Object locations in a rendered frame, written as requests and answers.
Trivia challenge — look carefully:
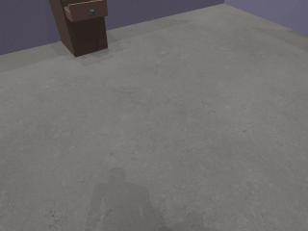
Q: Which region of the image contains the cabinet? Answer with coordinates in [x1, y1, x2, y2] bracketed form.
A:
[48, 0, 108, 58]

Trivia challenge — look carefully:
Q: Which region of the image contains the drawer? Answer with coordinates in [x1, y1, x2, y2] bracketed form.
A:
[63, 0, 108, 23]

